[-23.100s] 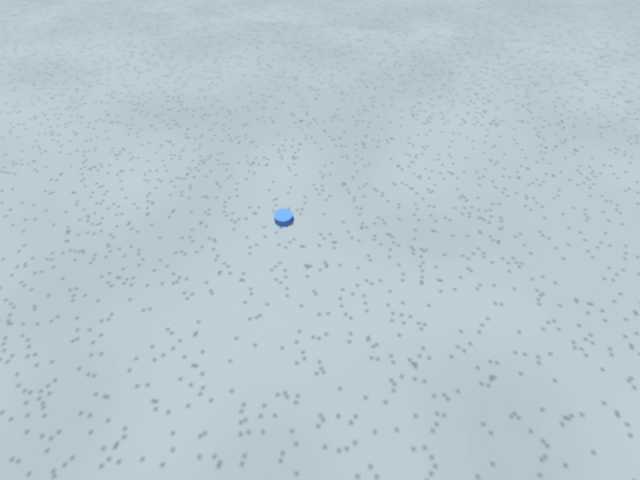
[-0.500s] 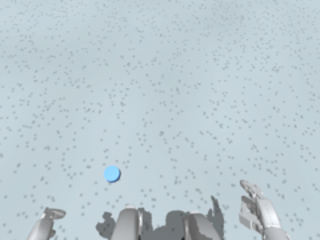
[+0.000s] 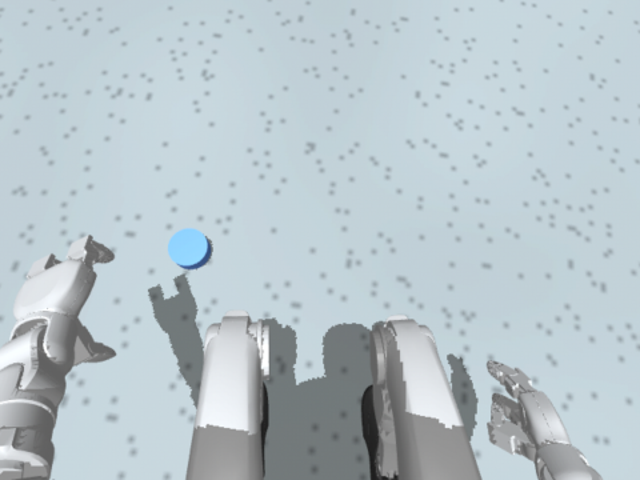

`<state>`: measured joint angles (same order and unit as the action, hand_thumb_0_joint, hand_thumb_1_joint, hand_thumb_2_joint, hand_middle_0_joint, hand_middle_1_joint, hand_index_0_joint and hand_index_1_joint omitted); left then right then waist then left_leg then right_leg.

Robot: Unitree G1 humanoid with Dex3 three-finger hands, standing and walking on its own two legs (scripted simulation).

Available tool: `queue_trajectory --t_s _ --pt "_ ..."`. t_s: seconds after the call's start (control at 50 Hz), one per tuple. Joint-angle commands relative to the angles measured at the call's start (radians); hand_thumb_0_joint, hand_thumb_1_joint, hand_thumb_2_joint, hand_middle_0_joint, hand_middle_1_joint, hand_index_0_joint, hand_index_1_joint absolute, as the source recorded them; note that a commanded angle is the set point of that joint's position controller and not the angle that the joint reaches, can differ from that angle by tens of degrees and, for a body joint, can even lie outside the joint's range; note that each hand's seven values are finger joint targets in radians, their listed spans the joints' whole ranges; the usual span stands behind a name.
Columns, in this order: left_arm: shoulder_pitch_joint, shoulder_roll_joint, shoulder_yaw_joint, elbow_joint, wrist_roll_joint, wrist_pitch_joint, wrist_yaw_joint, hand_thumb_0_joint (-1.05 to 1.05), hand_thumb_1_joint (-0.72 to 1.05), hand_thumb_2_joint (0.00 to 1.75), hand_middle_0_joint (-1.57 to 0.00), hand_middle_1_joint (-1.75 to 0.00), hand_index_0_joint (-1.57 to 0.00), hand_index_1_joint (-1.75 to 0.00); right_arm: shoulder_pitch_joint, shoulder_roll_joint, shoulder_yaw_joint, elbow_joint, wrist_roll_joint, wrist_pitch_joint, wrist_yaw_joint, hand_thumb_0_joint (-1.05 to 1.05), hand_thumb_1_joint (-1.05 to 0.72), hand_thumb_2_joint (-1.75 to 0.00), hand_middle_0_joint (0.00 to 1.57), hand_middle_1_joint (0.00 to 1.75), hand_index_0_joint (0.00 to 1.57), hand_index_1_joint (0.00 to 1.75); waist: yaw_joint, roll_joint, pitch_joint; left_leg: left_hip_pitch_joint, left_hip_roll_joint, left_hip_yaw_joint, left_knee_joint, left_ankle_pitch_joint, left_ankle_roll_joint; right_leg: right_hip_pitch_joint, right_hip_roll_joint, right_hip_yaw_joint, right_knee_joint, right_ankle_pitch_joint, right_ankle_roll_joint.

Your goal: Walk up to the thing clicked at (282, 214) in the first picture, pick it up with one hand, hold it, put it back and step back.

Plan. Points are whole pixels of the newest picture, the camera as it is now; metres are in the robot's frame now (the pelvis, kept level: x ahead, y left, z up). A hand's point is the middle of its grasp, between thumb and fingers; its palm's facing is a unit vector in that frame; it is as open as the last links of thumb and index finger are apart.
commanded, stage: rise first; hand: left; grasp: from above
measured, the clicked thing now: (189, 249) +0.48 +0.29 -0.43
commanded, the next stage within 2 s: none
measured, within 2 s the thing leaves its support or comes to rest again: neither
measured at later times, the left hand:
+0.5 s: hand (123, 281) +0.38 +0.34 -0.25, palm faces -0.46 -0.09 -0.88, open 14.2 cm
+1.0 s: hand (144, 268) +0.41 +0.33 -0.30, palm faces -0.46 -0.07 -0.88, open 14.1 cm
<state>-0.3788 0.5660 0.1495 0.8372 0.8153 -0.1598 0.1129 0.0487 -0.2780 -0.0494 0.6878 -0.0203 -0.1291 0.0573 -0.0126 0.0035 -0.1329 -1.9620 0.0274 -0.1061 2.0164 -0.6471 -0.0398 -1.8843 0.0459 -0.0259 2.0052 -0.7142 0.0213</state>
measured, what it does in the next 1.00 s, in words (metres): lowers itself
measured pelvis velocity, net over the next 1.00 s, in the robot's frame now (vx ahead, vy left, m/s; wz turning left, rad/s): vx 0.00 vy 0.01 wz -0.09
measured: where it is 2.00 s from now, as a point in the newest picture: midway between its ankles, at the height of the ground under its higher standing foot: (316, 457)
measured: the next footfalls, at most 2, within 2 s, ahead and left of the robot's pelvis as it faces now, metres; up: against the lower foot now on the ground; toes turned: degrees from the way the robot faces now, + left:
none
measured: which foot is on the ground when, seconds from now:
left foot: down 0.00-1.00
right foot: down 0.00-1.00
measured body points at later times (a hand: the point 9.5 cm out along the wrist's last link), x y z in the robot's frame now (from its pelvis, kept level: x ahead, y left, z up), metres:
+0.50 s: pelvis -0.02 +0.01 -0.09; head +0.20 +0.07 +0.30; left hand +0.40 +0.34 -0.20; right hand +0.08 -0.27 -0.21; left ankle +0.09 +0.14 -0.42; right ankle +0.07 -0.12 -0.42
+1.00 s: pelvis +0.00 +0.01 -0.12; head +0.23 +0.08 +0.25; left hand +0.43 +0.33 -0.25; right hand +0.08 -0.27 -0.24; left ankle +0.09 +0.14 -0.42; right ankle +0.07 -0.12 -0.42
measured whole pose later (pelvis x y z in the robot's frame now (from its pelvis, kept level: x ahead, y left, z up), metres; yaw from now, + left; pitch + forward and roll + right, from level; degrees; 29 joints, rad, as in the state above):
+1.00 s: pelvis +0.00 +0.01 -0.12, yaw -5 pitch +32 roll -8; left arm -0.78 0.78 0.17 1.35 1.27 -0.31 0.40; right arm 0.07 -0.25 0.03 0.77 -0.15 -0.02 0.13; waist -0.14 -0.05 -0.04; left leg -2.32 0.01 -0.18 2.42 -0.67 -0.04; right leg -2.21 0.08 -0.07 2.36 -0.73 0.05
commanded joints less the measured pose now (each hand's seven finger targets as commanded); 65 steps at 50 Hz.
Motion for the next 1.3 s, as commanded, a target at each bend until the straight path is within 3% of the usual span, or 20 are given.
queue_trajectory --t_s 0.0,0.06,0.18,0.34,0.4,0.56,0.6,0.72,0.76,0.8,1.1,1.12,1.2,1.28 --pt "-0.222 0.374 0.115 -0.06 0.073 -0.078 0.049 0.0 -0.52 1.01 -0.05 -1.05 -0.06 -1.04 0.137 -0.19 -0.074 -0.051 -0.005 -0.021 -0.009 0.0 -0.86 -0.89 0.2 0.3 0.2 0.3 0.019 0.059 -0.641 0.361 -0.019 0.097 -0.131 0.118 0.066 0.262 0.01 -0.03 -0.229 0.148 -0.041" --pt "-0.273 0.377 0.104 -0.022 0.117 -0.11 0.062 0.0 -0.52 1.01 -0.05 -1.06 -0.06 -1.05 0.151 -0.189 -0.072 -0.037 -0.011 -0.002 -0.003 0.0 -0.86 -0.89 0.2 0.3 0.2 0.3 0.006 0.058 -0.624 0.309 -0.02 0.095 -0.102 0.081 0.067 0.221 0.017 -0.044 -0.195 0.105 -0.043" --pt "-0.393 0.452 0.113 0.029 0.205 -0.163 0.113 0.0 -0.53 1.02 -0.05 -1.03 -0.06 -1.02 0.171 -0.195 -0.062 -0.011 -0.032 0.044 0.011 0.0 -0.88 -0.9 0.2 0.3 0.2 0.3 -0.005 0.103 -0.627 0.269 -0.023 0.084 -0.041 0.051 0.068 0.133 0.024 -0.072 -0.117 0.074 -0.052" --pt "-0.488 0.429 0.063 0.167 0.323 -0.172 0.21 0.0 -0.57 1.05 -0.06 -0.97 -0.05 -0.98 0.185 -0.212 -0.046 0.028 -0.059 0.088 0.023 0.0 -0.89 -0.9 0.2 0.3 0.2 0.3 -0.044 0.199 -0.56 0.287 -0.022 0.053 -0.015 0.027 0.055 -0.034 0.024 -0.118 -0.019 0.079 -0.065" --pt "-0.527 0.447 0.059 0.204 0.365 -0.167 0.234 0.0 -0.55 1.03 -0.06 -0.97 -0.05 -0.98 0.182 -0.222 -0.043 0.036 -0.069 0.096 0.028 0.0 -0.89 -0.9 0.2 0.3 0.2 0.3 -0.053 0.233 -0.56 0.3 -0.02 0.038 -0.004 0.037 0.049 -0.088 0.02 -0.128 0.023 0.096 -0.066" --pt "-0.585 0.446 0.031 0.3 0.431 -0.169 0.28 0.0 -0.54 1.01 -0.06 -0.98 -0.06 -0.98 0.19 -0.213 -0.027 0.051 -0.091 0.103 0.041 0.0 -0.89 -0.9 0.2 0.3 0.2 0.3 -0.08 0.209 -0.557 0.258 -0.025 0.048 0.066 0.094 0.057 -0.085 0.026 -0.13 0.045 0.149 -0.061" --pt "-0.609 0.469 0.045 0.316 0.443 -0.175 0.291 0.0 -0.54 1.01 -0.06 -0.99 -0.06 -0.99 0.185 -0.219 -0.024 0.05 -0.099 0.102 0.044 0.0 -0.89 -0.9 0.2 0.3 0.2 0.3 -0.087 0.225 -0.562 0.257 -0.022 0.045 0.082 0.091 0.057 -0.097 0.028 -0.135 0.059 0.146 -0.059" --pt "-0.644 0.464 0.047 0.364 0.433 -0.162 0.324 0.0 -0.54 1.0 -0.06 -1.01 -0.07 -1.01 0.189 -0.212 -0.006 0.055 -0.114 0.095 0.051 0.0 -0.9 -0.9 0.2 0.3 0.2 0.3 -0.095 0.226 -0.567 0.235 -0.02 0.052 0.112 0.118 0.059 -0.093 0.033 -0.137 0.077 0.176 -0.057" --pt "-0.662 0.491 0.058 0.363 0.441 -0.161 0.33 0.0 -0.54 1.0 -0.06 -1.01 -0.06 -1.01 0.191 -0.221 -0.007 0.055 -0.119 0.093 0.054 0.0 -0.9 -0.9 0.2 0.3 0.2 0.3 -0.104 0.249 -0.579 0.234 -0.017 0.052 0.125 0.12 0.058 -0.094 0.033 -0.141 0.09 0.18 -0.056" --pt "-0.66 0.49 0.046 0.371 0.444 -0.155 0.327 0.0 -0.53 0.99 -0.06 -1.02 -0.07 -1.01 0.187 -0.211 -0.002 0.055 -0.119 0.096 0.054 0.0 -0.9 -0.9 0.2 0.3 0.2 0.3 -0.102 0.247 -0.579 0.212 -0.019 0.058 0.138 0.123 0.061 -0.08 0.038 -0.136 0.085 0.189 -0.056" --pt "-0.631 0.525 0.084 0.401 0.429 -0.17 0.335 0.0 -0.54 1.0 -0.06 -1.03 -0.07 -1.02 0.195 -0.215 0.02 0.064 -0.139 0.104 0.065 0.0 -0.9 -0.9 0.2 0.3 0.2 0.3 -0.111 0.232 -0.586 0.18 -0.012 0.048 0.195 0.172 0.064 -0.043 0.045 -0.142 0.123 0.242 -0.048" --pt "-0.635 0.527 0.084 0.417 0.431 -0.172 0.337 0.0 -0.54 1.0 -0.06 -1.02 -0.06 -1.01 0.195 -0.223 0.02 0.063 -0.143 0.105 0.066 0.0 -0.89 -0.9 0.2 0.3 0.2 0.3 -0.123 0.233 -0.57 0.163 -0.014 0.05 0.199 0.162 0.065 -0.051 0.045 -0.143 0.118 0.236 -0.046" --pt "-0.631 0.54 0.091 0.425 0.435 -0.176 0.341 0.0 -0.55 1.01 -0.06 -1.02 -0.06 -1.02 0.197 -0.222 0.027 0.069 -0.149 0.109 0.068 0.0 -0.9 -0.9 0.2 0.3 0.2 0.3 -0.118 0.234 -0.565 0.163 -0.014 0.044 0.199 0.159 0.063 -0.049 0.048 -0.146 0.127 0.229 -0.049" --pt "-0.648 0.536 0.086 0.44 0.44 -0.182 0.354 0.0 -0.54 1.01 -0.06 -1.02 -0.06 -1.02 0.195 -0.228 0.033 0.072 -0.155 0.108 0.071 0.0 -0.9 -0.9 0.2 0.3 0.2 0.3 -0.135 0.242 -0.555 0.159 -0.013 0.04 0.214 0.164 0.063 -0.056 0.048 -0.15 0.137 0.24 -0.047"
